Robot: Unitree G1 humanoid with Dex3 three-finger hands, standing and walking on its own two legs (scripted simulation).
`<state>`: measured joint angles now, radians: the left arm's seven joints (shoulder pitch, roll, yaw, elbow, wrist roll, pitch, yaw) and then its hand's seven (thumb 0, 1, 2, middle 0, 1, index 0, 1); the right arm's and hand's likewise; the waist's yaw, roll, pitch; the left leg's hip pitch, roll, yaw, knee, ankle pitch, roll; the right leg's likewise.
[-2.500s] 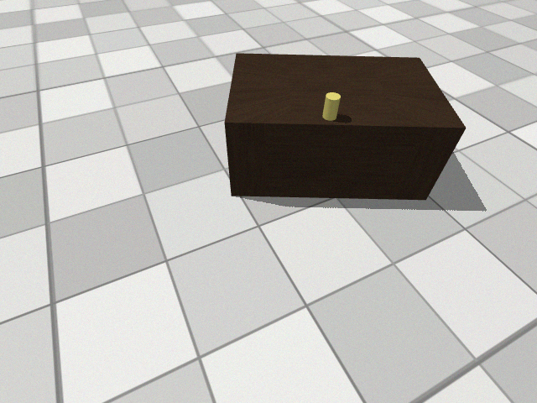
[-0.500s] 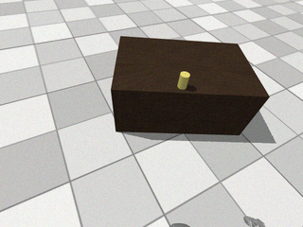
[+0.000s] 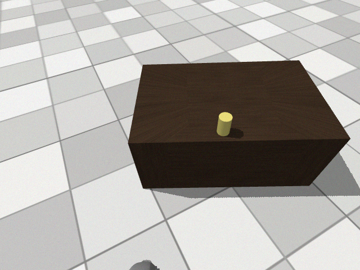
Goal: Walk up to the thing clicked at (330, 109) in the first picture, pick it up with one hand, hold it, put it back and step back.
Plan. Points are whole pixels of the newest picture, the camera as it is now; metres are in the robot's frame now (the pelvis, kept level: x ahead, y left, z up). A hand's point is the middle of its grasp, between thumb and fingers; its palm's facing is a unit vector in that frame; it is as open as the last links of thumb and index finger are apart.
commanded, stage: walk up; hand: right
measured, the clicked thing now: (224, 124) +0.77 -0.18 -0.27
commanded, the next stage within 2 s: none
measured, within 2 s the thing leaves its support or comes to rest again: neither
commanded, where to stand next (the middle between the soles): +0.39 +0.03 m, yaw +0 degrees
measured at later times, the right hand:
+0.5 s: hand (286, 246) +0.22 -0.25 -0.13, palm faces +0.00 +0.92 -0.38, open 7.4 cm
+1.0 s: hand (264, 191) +0.38 -0.24 -0.16, palm faces -0.04 +0.92 -0.39, open 7.4 cm
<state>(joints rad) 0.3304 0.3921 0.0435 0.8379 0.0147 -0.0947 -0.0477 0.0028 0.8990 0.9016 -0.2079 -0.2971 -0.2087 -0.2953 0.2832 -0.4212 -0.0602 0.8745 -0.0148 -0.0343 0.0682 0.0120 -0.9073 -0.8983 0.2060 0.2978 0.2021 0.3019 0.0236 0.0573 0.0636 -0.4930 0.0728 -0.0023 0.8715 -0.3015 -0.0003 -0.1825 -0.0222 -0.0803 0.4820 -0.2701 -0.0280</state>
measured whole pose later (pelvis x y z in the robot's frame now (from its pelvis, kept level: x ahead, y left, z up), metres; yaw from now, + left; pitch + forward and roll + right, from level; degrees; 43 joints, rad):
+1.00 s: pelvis +0.29 +0.03 -0.02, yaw +0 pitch -3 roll +0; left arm 0.24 0.41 0.02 0.92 -0.01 -0.01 0.00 0.01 0.90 0.90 -0.21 -0.30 -0.21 -0.30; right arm 0.20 -0.38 -0.04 0.93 -0.01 -0.03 0.01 0.01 -0.91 -0.90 0.21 0.30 0.20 0.30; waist 0.03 -0.02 0.10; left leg -0.39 0.03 0.03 0.67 -0.23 0.00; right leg -0.30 -0.06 -0.03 0.74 -0.43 0.00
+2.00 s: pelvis +0.33 +0.03 +0.01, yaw +0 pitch -2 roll +0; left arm 0.07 0.35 0.02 1.17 0.01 -0.01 -0.01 0.00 0.90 0.90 -0.21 -0.30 -0.21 -0.29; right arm 0.09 -0.34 -0.01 1.18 -0.01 -0.01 0.01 0.01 -0.91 -0.90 0.21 0.30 0.20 0.30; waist -0.02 -0.01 0.05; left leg -0.20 0.03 0.02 0.34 -0.12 -0.01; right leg -0.08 -0.04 -0.04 0.32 -0.22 0.03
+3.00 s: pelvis +0.35 +0.02 +0.01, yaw +0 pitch -1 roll +0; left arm 0.11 0.35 0.01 1.13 0.02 -0.01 0.00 0.00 0.90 0.90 -0.21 -0.30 -0.21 -0.29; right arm 0.08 -0.35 0.00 1.15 -0.01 -0.01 0.00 0.01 -0.91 -0.90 0.21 0.30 0.20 0.30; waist 0.00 0.00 0.04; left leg -0.17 0.03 0.03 0.34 -0.15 -0.02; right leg -0.04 -0.04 -0.03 0.31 -0.24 0.03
